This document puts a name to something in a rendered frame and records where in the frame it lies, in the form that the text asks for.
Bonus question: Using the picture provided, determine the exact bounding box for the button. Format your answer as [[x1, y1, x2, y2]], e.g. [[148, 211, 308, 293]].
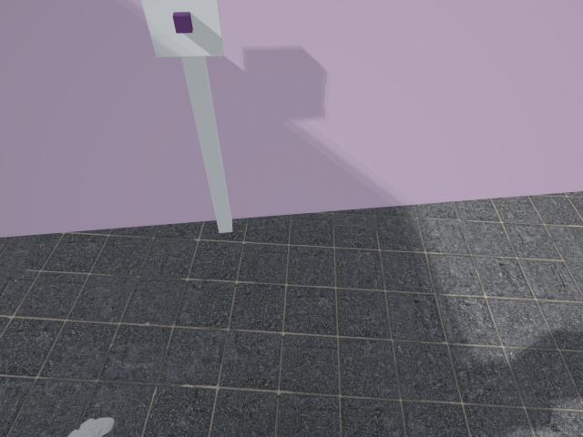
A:
[[173, 12, 193, 34]]

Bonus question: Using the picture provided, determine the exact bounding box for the panel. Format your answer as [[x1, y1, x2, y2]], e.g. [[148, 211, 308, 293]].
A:
[[141, 0, 232, 233]]

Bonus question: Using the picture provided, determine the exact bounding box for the left robot hand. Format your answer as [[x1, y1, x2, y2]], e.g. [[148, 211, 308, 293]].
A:
[[67, 417, 114, 437]]

